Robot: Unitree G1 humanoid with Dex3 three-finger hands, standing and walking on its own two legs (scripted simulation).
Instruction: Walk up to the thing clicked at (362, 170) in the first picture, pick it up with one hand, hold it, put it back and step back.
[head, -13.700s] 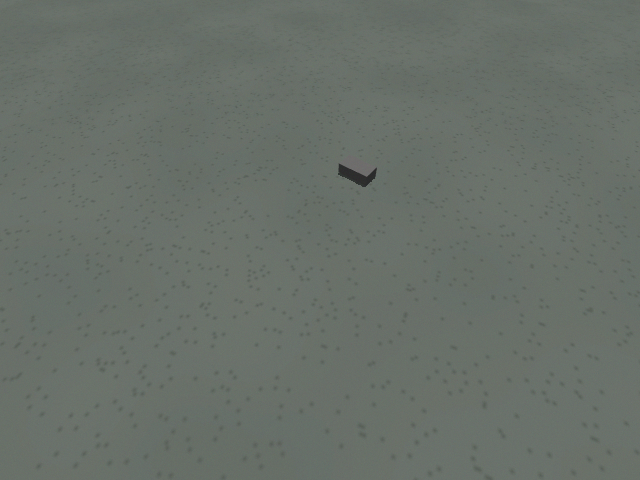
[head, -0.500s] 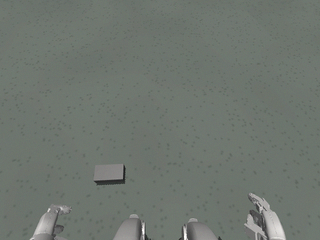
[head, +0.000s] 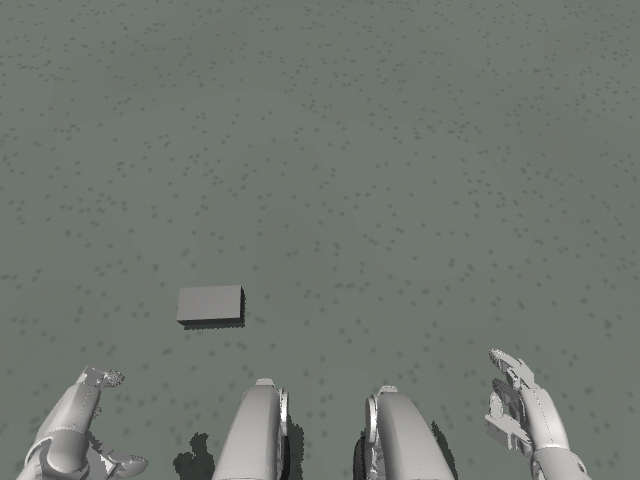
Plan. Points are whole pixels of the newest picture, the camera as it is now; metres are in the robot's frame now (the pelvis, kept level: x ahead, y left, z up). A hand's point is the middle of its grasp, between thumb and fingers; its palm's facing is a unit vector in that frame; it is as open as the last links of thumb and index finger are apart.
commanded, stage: rise first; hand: left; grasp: from above
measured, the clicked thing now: (211, 305) +0.47 +0.31 -0.60
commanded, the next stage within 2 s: none
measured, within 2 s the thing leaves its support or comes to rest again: neither
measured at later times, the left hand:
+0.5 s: hand (154, 347) +0.31 +0.33 -0.33, palm faces -0.48 -0.25 -0.84, open 14.1 cm
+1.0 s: hand (166, 320) +0.39 +0.35 -0.42, palm faces -0.44 -0.04 -0.90, open 14.0 cm
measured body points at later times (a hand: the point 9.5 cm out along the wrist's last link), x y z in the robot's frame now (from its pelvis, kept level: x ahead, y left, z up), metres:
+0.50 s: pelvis -0.07 -0.01 -0.20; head +0.15 +0.02 +0.19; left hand +0.34 +0.34 -0.28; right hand +0.04 -0.28 -0.34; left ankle +0.03 +0.11 -0.59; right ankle +0.02 -0.12 -0.59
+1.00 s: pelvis -0.07 +0.01 -0.27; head +0.18 +0.07 +0.10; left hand +0.41 +0.35 -0.37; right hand -0.01 -0.28 -0.38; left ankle +0.03 +0.11 -0.59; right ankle +0.02 -0.12 -0.59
